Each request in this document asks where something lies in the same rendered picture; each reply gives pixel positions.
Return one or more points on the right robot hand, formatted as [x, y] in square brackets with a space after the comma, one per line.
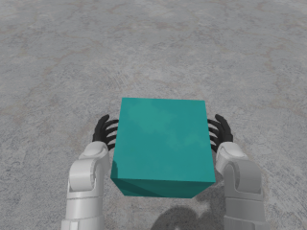
[223, 132]

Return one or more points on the left robot hand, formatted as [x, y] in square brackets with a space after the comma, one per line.
[101, 132]

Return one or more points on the robot right forearm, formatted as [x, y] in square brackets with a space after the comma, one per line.
[244, 209]

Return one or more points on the carton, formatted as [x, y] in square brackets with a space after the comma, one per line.
[162, 148]

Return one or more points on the robot left forearm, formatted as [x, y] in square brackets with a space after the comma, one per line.
[85, 189]

